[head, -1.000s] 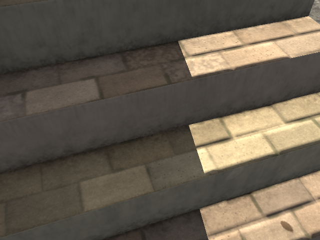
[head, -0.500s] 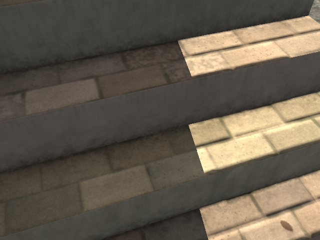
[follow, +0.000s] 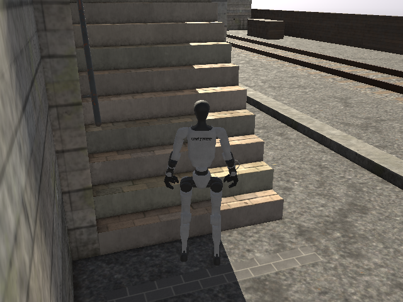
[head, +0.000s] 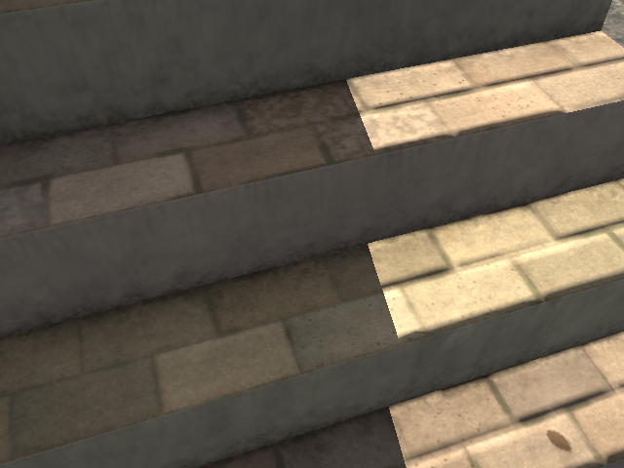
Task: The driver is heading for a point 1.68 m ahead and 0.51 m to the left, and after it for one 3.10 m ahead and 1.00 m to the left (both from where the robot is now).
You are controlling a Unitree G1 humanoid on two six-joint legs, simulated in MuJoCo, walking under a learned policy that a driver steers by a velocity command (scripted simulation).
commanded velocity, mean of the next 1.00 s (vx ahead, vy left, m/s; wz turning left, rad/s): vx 0.50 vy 0.00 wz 0.00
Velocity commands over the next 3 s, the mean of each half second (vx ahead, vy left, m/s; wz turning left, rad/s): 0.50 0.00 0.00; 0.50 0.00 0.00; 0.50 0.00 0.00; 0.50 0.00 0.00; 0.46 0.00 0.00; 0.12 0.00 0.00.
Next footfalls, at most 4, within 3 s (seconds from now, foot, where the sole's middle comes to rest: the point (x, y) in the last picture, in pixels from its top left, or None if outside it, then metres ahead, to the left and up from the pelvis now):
none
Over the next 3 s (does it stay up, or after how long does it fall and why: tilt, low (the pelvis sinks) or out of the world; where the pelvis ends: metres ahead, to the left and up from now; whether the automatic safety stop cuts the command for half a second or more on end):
stays up -0.01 0.00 0.00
